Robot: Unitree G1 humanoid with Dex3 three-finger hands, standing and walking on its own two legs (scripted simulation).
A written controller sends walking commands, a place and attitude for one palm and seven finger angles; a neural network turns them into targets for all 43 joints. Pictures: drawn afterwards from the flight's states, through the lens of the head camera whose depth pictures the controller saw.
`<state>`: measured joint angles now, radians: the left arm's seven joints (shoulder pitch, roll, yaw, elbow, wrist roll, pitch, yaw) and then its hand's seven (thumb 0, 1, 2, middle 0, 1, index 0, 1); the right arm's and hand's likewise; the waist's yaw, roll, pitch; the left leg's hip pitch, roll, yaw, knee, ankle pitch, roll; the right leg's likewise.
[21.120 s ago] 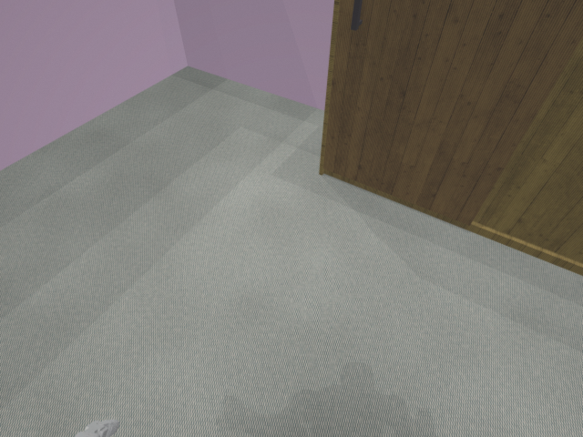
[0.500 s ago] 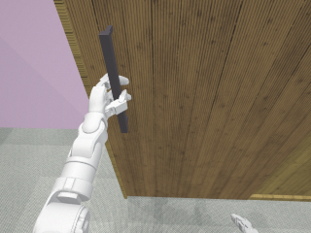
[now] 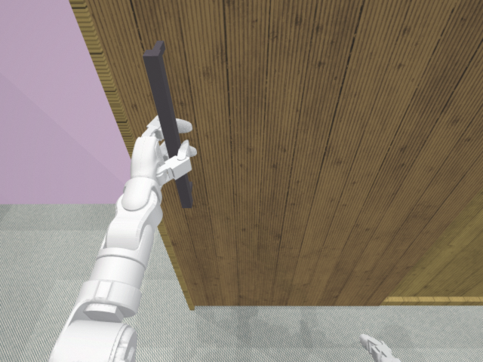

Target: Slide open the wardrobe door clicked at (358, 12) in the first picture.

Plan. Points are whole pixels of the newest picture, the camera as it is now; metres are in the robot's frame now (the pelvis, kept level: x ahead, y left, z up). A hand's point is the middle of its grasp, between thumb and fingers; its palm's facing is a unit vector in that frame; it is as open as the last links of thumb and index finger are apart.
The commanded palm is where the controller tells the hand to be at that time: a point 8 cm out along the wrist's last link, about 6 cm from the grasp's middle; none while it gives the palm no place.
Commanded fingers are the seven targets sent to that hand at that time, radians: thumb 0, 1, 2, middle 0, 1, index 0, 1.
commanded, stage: grip the handle and tug to test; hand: left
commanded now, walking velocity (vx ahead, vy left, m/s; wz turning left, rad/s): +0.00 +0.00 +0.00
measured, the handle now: (175, 138) +0.45 +0.14 +0.15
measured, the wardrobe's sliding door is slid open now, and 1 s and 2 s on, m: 0.00 0.00 0.01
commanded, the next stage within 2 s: tug the door sideways, standing still in 0.10 s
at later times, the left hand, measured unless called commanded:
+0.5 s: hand (187, 159) +0.40 +0.11 +0.15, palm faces +0.08 -1.00 -0.01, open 5.4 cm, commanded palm +0.38 +0.12 +0.15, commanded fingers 0.00 0.90 0.90 -0.45 -1.40 -0.45 -1.40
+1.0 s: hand (188, 160) +0.40 +0.11 +0.15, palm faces +0.08 -1.00 -0.04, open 5.6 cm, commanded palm +0.38 +0.10 +0.15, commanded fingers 0.00 0.90 0.90 -0.45 -1.40 -0.45 -1.40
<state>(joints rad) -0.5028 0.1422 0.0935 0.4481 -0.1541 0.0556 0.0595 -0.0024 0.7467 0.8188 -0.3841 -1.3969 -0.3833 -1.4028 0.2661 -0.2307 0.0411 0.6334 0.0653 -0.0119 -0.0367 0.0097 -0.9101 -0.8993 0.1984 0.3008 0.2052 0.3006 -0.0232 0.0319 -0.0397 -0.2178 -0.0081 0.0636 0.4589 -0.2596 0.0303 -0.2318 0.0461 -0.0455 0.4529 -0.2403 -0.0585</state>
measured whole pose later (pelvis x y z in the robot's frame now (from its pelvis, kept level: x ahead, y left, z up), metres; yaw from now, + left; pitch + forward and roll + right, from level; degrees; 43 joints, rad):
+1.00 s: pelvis +0.00 +0.01 +0.00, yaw +5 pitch +2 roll +0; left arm -0.61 0.06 -0.09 0.49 -0.14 0.06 0.18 -0.01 0.78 0.81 -0.37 -1.40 -0.30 -1.40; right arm 0.25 -0.21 0.04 0.70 0.04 -0.01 -0.01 0.01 -0.91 -0.90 0.20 0.30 0.20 0.30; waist 0.03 0.04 -0.03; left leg -0.28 -0.05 -0.01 0.53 -0.28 0.04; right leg -0.26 0.00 -0.12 0.51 -0.29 -0.04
